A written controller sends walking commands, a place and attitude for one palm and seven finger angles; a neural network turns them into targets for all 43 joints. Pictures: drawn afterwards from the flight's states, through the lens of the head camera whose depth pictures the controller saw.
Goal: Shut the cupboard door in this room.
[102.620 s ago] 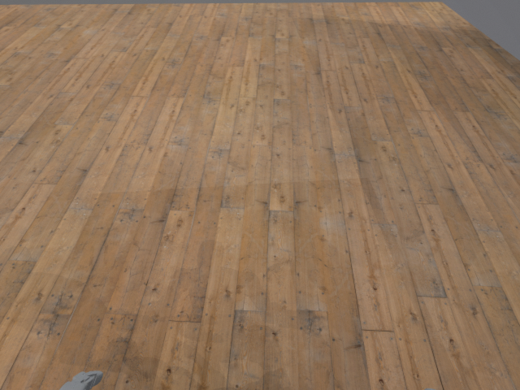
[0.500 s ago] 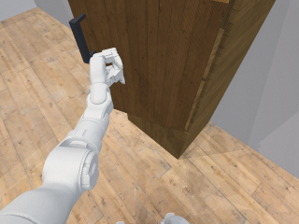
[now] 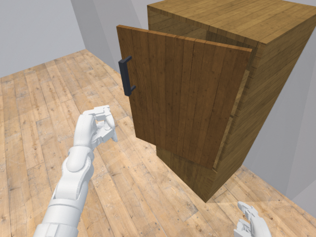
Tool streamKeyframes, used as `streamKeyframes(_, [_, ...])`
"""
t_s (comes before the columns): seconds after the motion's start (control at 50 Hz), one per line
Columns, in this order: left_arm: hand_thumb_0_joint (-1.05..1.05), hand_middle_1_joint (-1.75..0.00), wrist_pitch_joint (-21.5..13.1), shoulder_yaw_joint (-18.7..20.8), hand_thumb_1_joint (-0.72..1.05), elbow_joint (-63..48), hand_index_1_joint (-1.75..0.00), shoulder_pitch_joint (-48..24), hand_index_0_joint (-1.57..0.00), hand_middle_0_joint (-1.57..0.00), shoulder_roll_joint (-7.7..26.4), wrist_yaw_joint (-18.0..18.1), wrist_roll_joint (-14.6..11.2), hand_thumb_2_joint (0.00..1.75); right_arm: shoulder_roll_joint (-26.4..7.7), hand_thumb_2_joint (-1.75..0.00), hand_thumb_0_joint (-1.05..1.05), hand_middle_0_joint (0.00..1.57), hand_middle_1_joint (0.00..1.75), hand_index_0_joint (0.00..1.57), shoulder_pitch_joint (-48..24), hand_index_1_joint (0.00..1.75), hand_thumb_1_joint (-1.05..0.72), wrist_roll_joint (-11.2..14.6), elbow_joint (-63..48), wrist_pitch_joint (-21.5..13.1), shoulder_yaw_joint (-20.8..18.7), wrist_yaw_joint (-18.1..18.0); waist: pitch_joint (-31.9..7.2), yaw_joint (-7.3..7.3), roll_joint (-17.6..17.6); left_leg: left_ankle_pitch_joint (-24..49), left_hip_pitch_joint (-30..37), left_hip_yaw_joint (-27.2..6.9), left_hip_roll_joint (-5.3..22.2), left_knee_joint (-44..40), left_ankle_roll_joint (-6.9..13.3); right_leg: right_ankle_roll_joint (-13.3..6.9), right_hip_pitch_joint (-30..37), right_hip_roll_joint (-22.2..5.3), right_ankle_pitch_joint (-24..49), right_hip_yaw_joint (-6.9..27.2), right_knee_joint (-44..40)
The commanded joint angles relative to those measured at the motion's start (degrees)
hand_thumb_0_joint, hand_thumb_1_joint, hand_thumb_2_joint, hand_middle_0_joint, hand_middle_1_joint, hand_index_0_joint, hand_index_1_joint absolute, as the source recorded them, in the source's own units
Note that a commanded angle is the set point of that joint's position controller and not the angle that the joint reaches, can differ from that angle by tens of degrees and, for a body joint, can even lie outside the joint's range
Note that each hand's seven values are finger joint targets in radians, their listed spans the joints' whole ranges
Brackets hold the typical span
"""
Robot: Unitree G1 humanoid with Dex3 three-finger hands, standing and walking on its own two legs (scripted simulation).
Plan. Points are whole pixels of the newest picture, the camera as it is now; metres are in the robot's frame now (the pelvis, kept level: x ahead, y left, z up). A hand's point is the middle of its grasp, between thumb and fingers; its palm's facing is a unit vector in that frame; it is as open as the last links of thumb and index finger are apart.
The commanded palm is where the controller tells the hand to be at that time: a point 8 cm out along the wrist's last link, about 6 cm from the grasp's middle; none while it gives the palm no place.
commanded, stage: draw the hand back to the body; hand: left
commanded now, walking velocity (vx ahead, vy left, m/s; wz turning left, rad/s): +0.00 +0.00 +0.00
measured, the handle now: (128, 76) +0.66 +0.15 +0.07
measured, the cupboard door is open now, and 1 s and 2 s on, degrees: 21 21 21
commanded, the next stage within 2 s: step back with the hand held close in 1.00 s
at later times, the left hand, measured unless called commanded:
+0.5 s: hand (38, 161) +0.23 +0.25 +0.15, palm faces +0.35 -0.86 -0.36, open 5.1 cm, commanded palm +0.18 +0.30 +0.18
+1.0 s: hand (11, 175) +0.19 +0.28 +0.17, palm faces +0.46 -0.80 -0.39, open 7.4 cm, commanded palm +0.14 +0.31 +0.18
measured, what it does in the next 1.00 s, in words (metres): stands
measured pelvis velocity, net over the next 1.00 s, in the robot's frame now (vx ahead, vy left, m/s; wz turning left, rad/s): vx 0.01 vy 0.01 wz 0.03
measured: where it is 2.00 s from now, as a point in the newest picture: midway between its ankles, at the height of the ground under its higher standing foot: outside the picture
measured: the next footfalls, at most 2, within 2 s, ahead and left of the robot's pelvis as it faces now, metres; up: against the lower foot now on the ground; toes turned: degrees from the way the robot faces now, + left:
none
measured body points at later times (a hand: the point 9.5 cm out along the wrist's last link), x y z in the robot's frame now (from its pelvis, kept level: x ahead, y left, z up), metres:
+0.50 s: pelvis +0.02 +0.01 +0.01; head +0.00 -0.02 +0.46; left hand +0.20 +0.30 +0.17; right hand +0.20 -0.19 -0.09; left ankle -0.01 +0.10 -0.73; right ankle +0.01 -0.09 -0.73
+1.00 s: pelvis +0.01 +0.01 +0.01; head -0.02 -0.01 +0.46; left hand +0.16 +0.32 +0.19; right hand +0.21 -0.20 -0.07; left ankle -0.01 +0.10 -0.73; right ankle +0.01 -0.09 -0.73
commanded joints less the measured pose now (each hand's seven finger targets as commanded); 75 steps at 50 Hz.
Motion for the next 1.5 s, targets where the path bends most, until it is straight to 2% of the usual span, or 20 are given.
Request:
streamKeyframes(0.0, [0.0, -1.2, -2.2, 2.7, 0.9, -19.6, -1.2, -12.6, -1.02, -1.02, 10.2, 1.7, 1.9, 0.9, -4.2, -0.9, 0.0, 0.2, 0.3, 0.2, -6.6, 0.3, -0.9, -0.3, -8.8, -0.6, -0.6, -1.3, -4.9, 0.26, -3.4, 7.9, 4.1, -1.3, 1.4, -8.9, 0.5, 1.4, 8.9, -2.8, 8.0, 2.4, -9.8])
streamKeyframes(0.12, [0.0, -1.02, -0.9, 3.1, 0.9, -30.4, -1.02, -5.0, -0.86, -0.86, 10.6, 2.7, 3.1, 0.9, -3.7, -0.9, 0.0, 0.2, 0.3, 0.2, -7.7, 0.3, -0.9, -1.2, -9.4, -0.6, 0.4, -1.6, -5.8, 0.75, 2.6, 14.3, 10.5, -2.4, 1.9, -12.1, -0.3, 0.6, 12.8, -2.3, 12.8, 0.8, -11.4])
streamKeyframes(0.16, [0.0, -0.96, -0.3, 4.1, 0.9, -31.8, -0.96, -0.2, -0.81, -0.81, 11.5, 3.0, 3.3, 0.9, -4.0, -0.9, 0.0, 0.2, 0.3, 0.2, -7.8, 0.3, -0.9, -1.6, -9.2, -0.8, 0.5, -1.5, -4.7, 1.16, 0.2, 16.6, 10.7, -2.8, 2.1, -12.7, -0.4, 0.5, 13.8, -2.1, 14.1, 0.3, -12.0])
streamKeyframes(0.28, [0.0, -0.78, 0.1, 9.2, 0.9, -38.8, -0.78, 10.9, -0.64, -0.64, 14.2, 3.8, 3.3, 0.9, -3.8, -0.9, 0.0, 0.2, 0.3, 0.2, -8.6, 0.3, -0.9, -2.2, -9.3, -1.2, 0.3, -1.3, -4.2, 2.12, 0.6, 20.4, 10.9, -2.9, 2.2, -13.2, -1.0, 0.6, 16.6, -2.4, 16.7, 0.1, -12.4])
streamKeyframes(0.32, [0.0, -0.72, 0.2, 11.7, 0.9, -39.3, -0.72, 14.4, -0.58, -0.58, 15.3, 4.1, 3.1, 0.9, -3.8, -0.9, 0.0, 0.2, 0.3, 0.2, -8.8, 0.3, -0.9, -2.3, -9.1, -1.2, 0.2, -1.4, -3.1, 2.53, -1.2, 20.5, 10.3, -2.9, 2.3, -13.2, -1.1, 0.7, 16.4, -2.3, 16.7, -0.2, -12.6])
streamKeyframes(0.4, [0.0, -0.6, -0.3, 15.7, 0.9, -43.6, -0.6, 20.7, -0.47, -0.47, 17.5, 4.4, 3.0, 0.9, -3.9, -0.9, 0.0, 0.2, 0.3, 0.2, -8.9, 0.3, -0.9, -2.4, -9.0, -2.0, -0.3, -1.3, -4.2, 3.25, 1.5, 23.4, 10.3, -2.9, 2.3, -12.6, -1.5, 0.8, 17.7, -2.5, 18.0, -0.3, -12.1])
streamKeyframes(0.56, [0.0, -0.36, -1.3, 24.3, 0.9, -46.8, -0.36, 33.2, -0.25, -0.25, 21.9, 5.6, 2.4, 0.9, -4.4, -0.9, 0.0, 0.2, 0.3, 0.2, -8.3, 0.3, -0.9, -2.0, -8.0, -4.4, -1.6, -1.4, -0.6, 4.11, 0.4, 21.7, 7.6, -2.8, 2.7, -12.4, -1.7, 1.1, 15.9, -2.6, 15.3, -0.7, -12.5])
streamKeyframes(0.6, [0.0, -0.3, -2.0, 26.3, 0.9, -48.6, -0.3, 34.4, -0.2, -0.2, 22.8, 5.9, 2.2, 0.9, -4.3, -0.9, 0.0, 0.2, 0.3, 0.2, -8.1, 0.3, -0.9, -1.9, -7.8, -5.1, -1.7, -1.5, -0.8, 4.23, 1.9, 20.9, 7.6, -2.8, 2.8, -12.5, -1.8, 1.1, 15.8, -2.6, 14.5, -0.5, -12.3])
streamKeyframes(0.62, [0.0, -0.3, -2.1, 23.8, 0.9, -48.0, -0.3, 34.0, -0.2, -0.2, 20.3, 5.7, 2.5, 0.9, -4.2, -0.9, 0.0, 0.2, 0.3, 0.2, -8.0, 0.3, -0.9, -2.0, -7.5, -5.4, -1.7, -1.5, 0.3, 3.66, 1.7, 20.1, 7.7, -2.6, 2.7, -12.5, -1.7, 1.2, 14.6, -2.7, 13.8, -0.6, -12.3])
streamKeyframes(0.68, [0.0, -0.3, -2.0, 21.1, 0.9, -46.8, -0.3, 30.9, -0.2, -0.2, 18.7, 5.9, 2.9, 0.9, -5.0, -0.9, 0.0, 0.2, 0.3, 0.2, -7.7, 0.3, -0.9, -2.0, -6.8, -6.3, -2.0, -1.7, 3.1, 2.81, 0.6, 16.8, 7.7, -2.9, 2.8, -13.0, -1.1, 1.3, 11.9, -2.7, 10.7, -0.4, -13.0])
streamKeyframes(0.76, [0.0, -0.3, -2.4, 22.5, 0.9, -47.1, -0.3, 29.6, -0.2, -0.2, 20.6, 6.5, 3.3, 0.9, -5.3, -0.9, 0.0, 0.2, 0.3, 0.2, -7.6, 0.3, -0.9, -2.2, -6.3, -7.1, -2.1, -2.3, 1.4, 3.3, -0.2, 14.1, 7.8, -3.1, 2.4, -13.3, -0.7, 1.1, 12.9, -2.7, 8.4, -0.2, -13.3])
streamKeyframes(0.88, [0.0, -0.3, -2.5, 23.6, 0.9, -48.6, -0.3, 30.9, -0.2, -0.2, 21.0, 6.5, 3.0, 0.9, -4.4, -0.9, 0.0, 0.2, 0.3, 0.2, -8.2, 0.3, -0.9, -2.3, -6.5, -7.6, -1.6, -2.2, 0.4, 3.93, 3.1, 16.6, 7.7, -2.7, 2.3, -13.0, -1.1, 0.9, 14.8, -3.0, 11.5, 0.2, -12.8])
streamKeyframes(1.1, [0.0, -0.3, -2.1, 23.5, 0.9, -47.0, -0.3, 32.0, -0.2, -0.2, 20.2, 5.9, 2.5, 0.9, -4.3, -0.9, 0.0, 0.2, 0.3, 0.2, -8.4, 0.3, -0.9, -2.4, -6.8, -6.9, -1.7, -2.0, 1.3, 3.84, 0.7, 15.0, 7.6, -2.3, 2.5, -13.3, -0.6, 1.2, 14.2, -2.9, 10.3, 0.5, -13.8])
streamKeyframes(1.12, [0.0, -0.3, -4.4, 29.8, 0.9, -50.1, -0.3, 26.8, -0.2, -0.2, 26.3, 6.7, 2.6, 0.9, -6.4, -0.9, 0.0, 0.2, 0.3, 0.2, -7.9, 0.3, -0.9, -1.8, -8.6, -5.8, -2.6, -1.9, 3.1, 1.65, 1.4, 9.6, 2.3, -4.6, 3.7, -10.2, 0.8, 0.5, 10.9, -6.5, 10.7, 7.2, -15.8])
streamKeyframes(1.14, [0.0, -0.3, -5.0, 27.0, 0.9, -46.2, -0.3, 32.4, -0.2, -0.2, 22.5, 6.6, 2.6, 0.9, -5.7, -0.9, 0.0, 0.2, 0.3, 0.2, -7.0, 0.3, -0.9, -2.1, -7.4, -5.2, -2.7, -2.0, 1.4, 1.25, -2.0, 9.2, 3.3, -5.1, 3.4, -7.6, 0.8, -0.5, 9.5, -9.0, 10.1, 8.5, -16.4])
streamKeyframes(1.18, [0.0, -0.3, -6.0, 25.8, 0.9, -45.9, -0.3, 35.1, -0.2, -0.2, 21.4, 6.6, 2.8, 0.9, -5.6, -0.9, 0.0, 0.2, 0.3, 0.2, -6.9, 0.3, -0.9, -2.2, -7.2, -4.3, -3.1, -1.7, 0.0, 0.84, -3.7, 10.5, 2.7, -5.1, 3.2, -4.3, 0.3, -1.8, 8.3, -11.6, 13.0, 9.5, -15.5])
streamKeyframes(1.24, [0.0, -0.3, -6.9, 26.0, 0.9, -48.5, -0.3, 37.8, -0.2, -0.2, 22.0, 7.2, 2.8, 0.9, -6.1, -0.9, 0.0, 0.2, 0.3, 0.2, -6.1, 0.3, -0.9, -1.9, -7.5, -3.1, -3.9, -1.7, -3.9, 0.3, -1.8, 14.0, 2.3, -5.4, 3.9, -2.9, -0.3, -2.7, 8.7, -12.9, 18.1, 9.2, -11.6])
streamKeyframes(1.3, [0.0, -0.3, -7.1, 27.9, 0.9, -51.0, -0.3, 40.3, -0.2, -0.2, 23.7, 7.7, 2.6, 0.9, -6.4, -0.9, 0.0, 0.2, 0.3, 0.2, -6.3, 0.3, -0.9, -1.7, -8.8, -2.1, -4.2, -2.1, -6.8, 0.43, 0.3, 25.2, 2.0, -6.3, 5.6, -4.1, -1.2, -1.6, 10.6, -11.0, 26.0, 6.4, -5.0])
streamKeyframes(1.38, [0.0, -0.3, -6.4, 29.2, 0.9, -52.5, -0.3, 41.2, -0.2, -0.2, 24.7, 8.0, 2.5, 0.9, -6.7, -0.9, 0.0, 0.2, 0.3, 0.2, -6.3, 0.3, -0.9, -1.7, -10.3, -0.8, -4.4, -2.9, -7.3, 0.8, 1.7, 35.1, 0.5, -7.8, 7.8, -6.2, -1.9, 0.5, 11.0, -7.5, 26.4, 3.9, -0.1])
streamKeyframes(1.48, [0.0, -0.3, -6.5, 29.3, 0.9, -52.9, -0.3, 41.9, -0.2, -0.2, 24.3, 8.0, 2.8, 0.9, -7.0, -0.9, 0.0, 0.2, 0.3, 0.2, -6.0, 0.3, -0.9, -1.9, -11.3, -0.4, -4.6, -3.0, -5.7, 0.88, 1.4, 26.3, -5.0, -9.5, 9.7, -9.5, -0.9, 1.5, 11.1, -5.7, 18.6, 4.1, 1.9])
